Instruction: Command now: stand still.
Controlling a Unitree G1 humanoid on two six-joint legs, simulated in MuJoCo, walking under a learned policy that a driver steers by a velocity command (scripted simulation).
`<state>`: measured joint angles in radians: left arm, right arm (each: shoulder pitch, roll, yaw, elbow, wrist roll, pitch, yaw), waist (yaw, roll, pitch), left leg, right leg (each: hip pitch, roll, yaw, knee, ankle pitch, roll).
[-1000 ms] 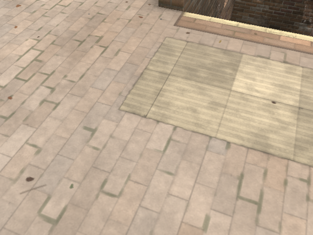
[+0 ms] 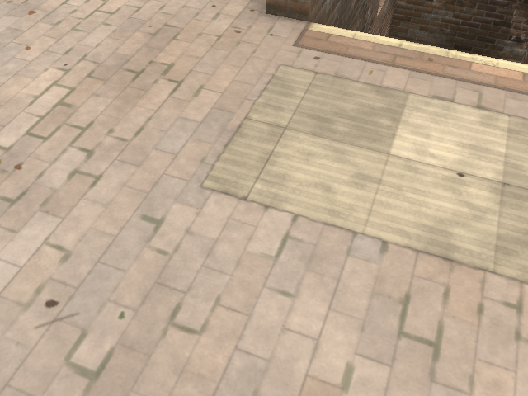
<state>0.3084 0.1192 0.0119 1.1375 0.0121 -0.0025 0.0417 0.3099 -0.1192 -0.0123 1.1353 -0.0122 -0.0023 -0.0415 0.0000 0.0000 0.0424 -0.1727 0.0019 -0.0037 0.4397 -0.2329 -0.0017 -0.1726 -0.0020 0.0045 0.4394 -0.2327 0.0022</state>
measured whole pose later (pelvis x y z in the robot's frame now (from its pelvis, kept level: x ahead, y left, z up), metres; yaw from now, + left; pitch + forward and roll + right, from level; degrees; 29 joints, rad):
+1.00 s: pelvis +0.15 -0.02 +0.00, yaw -4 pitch +2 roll +1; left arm 0.56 0.14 0.03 1.10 0.02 -0.09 0.02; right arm 0.14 -0.21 -0.06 0.94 -0.03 -0.07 0.03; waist 0.06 0.01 0.00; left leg -0.57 0.01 0.06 0.96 -0.30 0.05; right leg 0.03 0.04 0.07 0.29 -0.36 -0.06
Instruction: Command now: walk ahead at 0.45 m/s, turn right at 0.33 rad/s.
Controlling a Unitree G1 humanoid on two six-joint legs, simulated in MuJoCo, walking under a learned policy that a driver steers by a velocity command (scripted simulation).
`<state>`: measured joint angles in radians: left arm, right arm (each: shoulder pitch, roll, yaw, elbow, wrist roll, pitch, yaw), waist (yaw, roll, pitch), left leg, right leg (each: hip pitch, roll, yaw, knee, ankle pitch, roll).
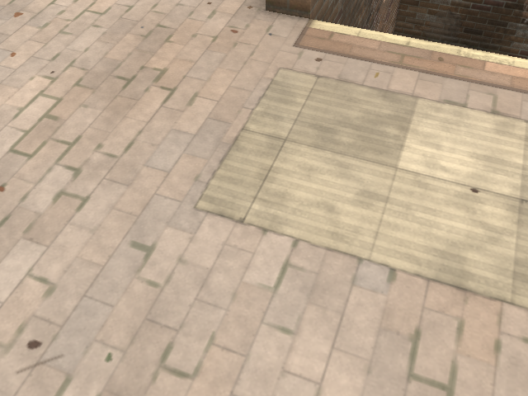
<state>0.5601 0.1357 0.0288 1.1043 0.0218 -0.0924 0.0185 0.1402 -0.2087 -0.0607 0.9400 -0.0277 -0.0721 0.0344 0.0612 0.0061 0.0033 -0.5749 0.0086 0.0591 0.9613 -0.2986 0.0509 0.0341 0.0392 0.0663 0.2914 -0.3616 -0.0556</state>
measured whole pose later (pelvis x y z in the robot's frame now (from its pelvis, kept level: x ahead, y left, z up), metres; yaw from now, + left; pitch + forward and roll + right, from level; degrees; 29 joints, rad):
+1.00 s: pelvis +0.52 -0.13 +0.01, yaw -33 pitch +1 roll +0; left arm 0.39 0.25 0.07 0.91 0.00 -0.06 -0.01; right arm 0.09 -0.25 -0.05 0.77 -0.05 -0.03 0.02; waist 0.05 0.04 0.05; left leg -0.69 0.13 -0.02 0.88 -0.09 -0.04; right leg -0.07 0.15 0.07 0.26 -0.21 -0.14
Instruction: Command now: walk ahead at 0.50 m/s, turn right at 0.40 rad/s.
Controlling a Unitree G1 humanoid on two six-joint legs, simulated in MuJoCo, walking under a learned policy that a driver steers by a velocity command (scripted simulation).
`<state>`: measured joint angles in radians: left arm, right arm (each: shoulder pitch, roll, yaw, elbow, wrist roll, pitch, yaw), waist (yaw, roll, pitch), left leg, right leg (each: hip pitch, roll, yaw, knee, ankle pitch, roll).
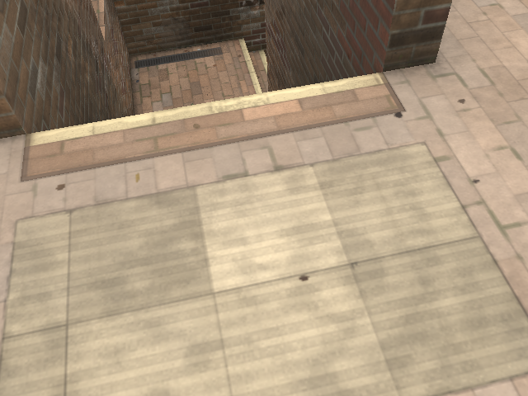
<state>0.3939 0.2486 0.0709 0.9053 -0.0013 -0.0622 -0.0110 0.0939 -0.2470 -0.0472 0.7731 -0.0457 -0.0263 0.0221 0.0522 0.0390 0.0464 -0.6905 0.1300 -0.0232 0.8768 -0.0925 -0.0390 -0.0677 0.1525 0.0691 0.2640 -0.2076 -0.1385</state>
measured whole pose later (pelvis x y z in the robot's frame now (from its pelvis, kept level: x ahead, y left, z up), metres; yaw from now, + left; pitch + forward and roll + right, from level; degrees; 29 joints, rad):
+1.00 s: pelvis +0.56 +0.07 +0.00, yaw +26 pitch +1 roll -1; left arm 0.29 0.26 0.04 0.79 0.02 -0.09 0.00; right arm 0.25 -0.32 -0.07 0.76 -0.04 0.00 0.05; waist 0.00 0.06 0.02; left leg -0.56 0.01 -0.04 1.11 -0.28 0.04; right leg -0.18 0.02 -0.10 0.34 -0.19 -0.05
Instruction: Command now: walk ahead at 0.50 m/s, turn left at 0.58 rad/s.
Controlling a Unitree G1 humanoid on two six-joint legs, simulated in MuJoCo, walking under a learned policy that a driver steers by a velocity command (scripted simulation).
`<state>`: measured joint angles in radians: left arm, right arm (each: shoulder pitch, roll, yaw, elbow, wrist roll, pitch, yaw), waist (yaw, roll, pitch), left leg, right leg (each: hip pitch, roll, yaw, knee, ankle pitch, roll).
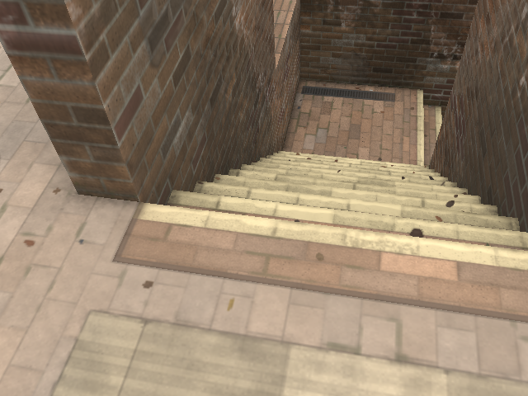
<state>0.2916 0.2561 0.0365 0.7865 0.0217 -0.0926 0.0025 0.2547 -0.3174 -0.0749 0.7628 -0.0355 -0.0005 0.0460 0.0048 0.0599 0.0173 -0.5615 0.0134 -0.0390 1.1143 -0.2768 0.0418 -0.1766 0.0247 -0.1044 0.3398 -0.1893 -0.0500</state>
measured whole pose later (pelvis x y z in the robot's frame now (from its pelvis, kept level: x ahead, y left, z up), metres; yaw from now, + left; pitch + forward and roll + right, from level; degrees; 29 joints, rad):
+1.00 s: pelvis +0.52 +0.05 -0.02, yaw -6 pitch +0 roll +0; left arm 0.20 0.27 0.07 0.80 0.02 -0.01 -0.01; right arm 0.30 -0.23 -0.02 0.83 -0.01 -0.07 -0.02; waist -0.01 0.00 0.06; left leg -0.36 0.04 0.03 1.33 -0.37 0.02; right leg -0.34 0.12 -0.07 0.55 -0.21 -0.14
